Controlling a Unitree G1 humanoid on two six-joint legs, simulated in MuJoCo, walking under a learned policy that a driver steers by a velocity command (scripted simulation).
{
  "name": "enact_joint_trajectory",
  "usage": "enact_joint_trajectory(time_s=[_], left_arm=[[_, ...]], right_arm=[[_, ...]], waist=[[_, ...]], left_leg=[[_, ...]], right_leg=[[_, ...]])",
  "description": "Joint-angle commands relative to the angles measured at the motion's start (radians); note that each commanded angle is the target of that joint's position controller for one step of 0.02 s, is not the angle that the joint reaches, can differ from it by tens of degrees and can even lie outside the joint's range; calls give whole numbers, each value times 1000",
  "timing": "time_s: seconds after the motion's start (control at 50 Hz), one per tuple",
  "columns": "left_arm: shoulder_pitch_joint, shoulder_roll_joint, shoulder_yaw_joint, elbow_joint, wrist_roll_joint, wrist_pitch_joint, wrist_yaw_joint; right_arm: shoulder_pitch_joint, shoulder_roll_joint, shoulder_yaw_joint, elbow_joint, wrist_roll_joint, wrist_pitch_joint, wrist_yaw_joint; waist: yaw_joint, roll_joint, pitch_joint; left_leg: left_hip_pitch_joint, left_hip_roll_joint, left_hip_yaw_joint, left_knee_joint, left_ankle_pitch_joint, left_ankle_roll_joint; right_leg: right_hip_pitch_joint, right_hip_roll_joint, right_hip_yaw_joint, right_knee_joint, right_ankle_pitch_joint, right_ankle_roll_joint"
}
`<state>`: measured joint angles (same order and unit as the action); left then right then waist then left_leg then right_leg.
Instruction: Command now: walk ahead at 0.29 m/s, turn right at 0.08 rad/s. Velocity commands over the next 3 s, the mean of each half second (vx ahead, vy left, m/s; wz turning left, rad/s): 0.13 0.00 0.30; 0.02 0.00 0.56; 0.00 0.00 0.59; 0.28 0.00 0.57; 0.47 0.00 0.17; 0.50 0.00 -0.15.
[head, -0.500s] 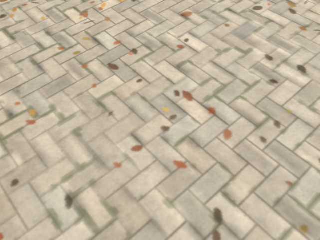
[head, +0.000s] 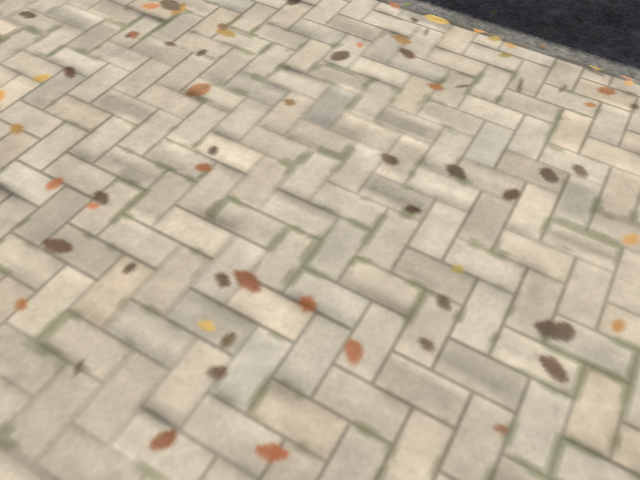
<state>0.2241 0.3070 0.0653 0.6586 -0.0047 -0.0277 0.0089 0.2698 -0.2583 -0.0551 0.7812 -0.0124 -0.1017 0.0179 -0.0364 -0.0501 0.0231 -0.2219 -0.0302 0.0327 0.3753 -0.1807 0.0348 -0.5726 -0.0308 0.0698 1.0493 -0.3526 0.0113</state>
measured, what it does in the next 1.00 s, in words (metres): walks ahead, turning left: right foot, then left foot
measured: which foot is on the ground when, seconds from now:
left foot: down 0.00-0.20, up 0.22-0.56, down 0.58-1.00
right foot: up 0.00-0.18, down 0.20-0.58, up 0.60-1.00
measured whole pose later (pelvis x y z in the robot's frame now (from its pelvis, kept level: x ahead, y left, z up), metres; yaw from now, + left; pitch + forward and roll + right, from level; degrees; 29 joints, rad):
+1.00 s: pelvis +0.10 +0.02 +0.00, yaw +31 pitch +3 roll -2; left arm 0.09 0.29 0.08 0.74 -0.01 0.00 0.02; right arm 0.18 -0.30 -0.07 0.62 0.01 0.04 -0.03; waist -0.02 0.00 0.03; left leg -0.32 -0.09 -0.18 0.49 -0.20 0.05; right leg -0.41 0.04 0.10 0.74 -0.36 0.08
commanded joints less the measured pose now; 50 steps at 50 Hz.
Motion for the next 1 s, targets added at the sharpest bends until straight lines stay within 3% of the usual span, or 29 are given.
enact_joint_trajectory(time_s=[0.02,0.12,0.16,0.18,0.2,0.22,0.24,0.26,0.3,0.34,0.38,0.44,0.52,0.56,0.58,0.6,0.62,0.64,0.66,0.68,0.7,0.74,0.86,0.92,1.0], left_arm=[[27,-9,-11,-56,19,-19,-2],[-109,29,-2,-82,7,-28,-12],[-83,52,11,-78,10,-32,-8],[-57,72,21,-70,17,-34,-3],[-18,129,36,-76,33,-34,10],[26,187,49,-91,50,-17,24],[67,147,43,-75,39,-1,19],[52,110,33,-78,27,5,14],[-58,68,18,-81,14,8,14],[-133,77,22,-73,26,9,13],[-154,77,26,-61,32,7,17],[-161,92,34,-42,23,8,26],[-146,133,48,-13,4,19,25],[-157,134,50,3,-15,26,25],[-118,105,44,25,-16,31,24],[-78,51,32,28,9,36,19],[-153,50,27,-35,27,34,26],[-216,89,40,-39,22,33,33],[-199,98,47,-31,7,36,36],[-162,99,53,-1,11,40,44],[-145,109,58,12,19,44,50],[-120,93,58,18,16,39,46],[-168,59,40,6,4,26,34],[-173,63,39,5,0,18,23],[-156,73,41,6,-8,2,8]], right_arm=[[-89,-151,-27,-48,17,-6,0],[-5,-200,-40,-2,40,38,-16],[-27,-199,-39,-8,49,49,-23],[-24,-179,-34,-10,50,50,-26],[-11,-131,-19,-25,34,45,-27],[73,-59,3,-33,13,38,-23],[114,-93,0,-27,32,46,-25],[92,-168,-25,-22,41,64,-30],[54,-167,-39,-21,35,110,-47],[58,-137,-39,-32,30,147,-58],[46,-110,-36,-53,27,157,-58],[-16,-90,-26,-96,22,157,-41],[-36,-124,-36,-131,24,160,-13],[12,-126,-45,-118,20,160,-4],[40,-149,-56,-109,14,159,-8],[50,-245,-81,-123,11,156,-25],[25,-337,-92,-162,-12,145,-27],[31,-292,-81,-167,-33,121,-20],[-10,-266,-71,-168,-25,103,-19],[-70,-238,-66,-177,-2,98,-24],[-107,-207,-55,-185,17,99,-30],[-108,-184,-44,-195,15,105,-41],[-65,-211,-57,-203,19,119,-61],[-74,-223,-63,-214,17,128,-57],[-98,-225,-68,-228,23,137,-46]], waist=[[56,150,-70],[7,165,-99],[41,167,-103],[56,153,-109],[60,85,-173],[47,-124,-268],[71,-223,-346],[79,-130,-293],[41,-79,-177],[6,-97,-115],[0,-106,-104],[19,-104,-121],[24,-109,-136],[-9,-87,-131],[-10,-31,-114],[19,224,-77],[2,402,-40],[-42,280,-82],[-7,238,-73],[25,180,-74],[37,183,-79],[50,184,-114],[15,187,-117],[9,202,-102],[10,211,-113]], left_leg=[[21,216,-142,-106,714,188],[74,211,-180,-34,558,151],[61,201,-226,29,423,118],[29,169,-228,80,350,85],[-50,106,-200,200,194,36],[-276,7,-124,437,-282,-30],[-368,-5,-100,642,-562,-63],[-407,27,-116,767,-521,-82],[-431,69,-106,817,-396,-113],[-334,75,-75,793,-301,-133],[-284,76,-49,722,-249,-132],[-217,95,-34,554,-188,-108],[-133,85,4,392,-160,-60],[-25,49,41,219,-55,-14],[45,38,11,131,10,19],[133,220,-271,-9,241,98],[111,421,-567,-67,371,288],[81,401,-548,-84,296,316],[69,347,-467,-75,245,263],[72,294,-409,-59,193,205],[69,274,-380,-50,215,178],[60,237,-347,-38,295,175],[131,215,-404,-19,211,182],[78,208,-459,-17,162,195],[71,194,-541,9,230,196]], right_leg=[[62,-16,-32,-202,115,22],[165,43,-33,-452,273,16],[259,52,-30,-581,340,-12],[349,36,-28,-652,429,-36],[506,-90,62,-630,688,-85],[743,-331,239,-557,1040,-216],[752,-438,364,-588,990,-327],[685,-389,333,-630,807,-319],[532,-303,205,-692,551,-259],[359,-254,102,-754,447,-241],[310,-241,31,-775,421,-243],[321,-258,-23,-769,422,-246],[362,-301,-32,-730,385,-226],[330,-276,-76,-654,294,-165],[270,-235,-124,-563,191,-100],[89,-118,-241,-297,-23,8],[-135,29,-176,-72,-309,62],[-138,19,-42,70,-302,46],[-139,6,-9,103,-210,27],[-138,-6,2,94,-126,26],[-129,-8,5,89,-74,33],[-71,16,-1,118,-9,48],[-40,41,21,-152,33,77],[41,57,26,-252,2,75],[134,79,32,-368,-28,58]])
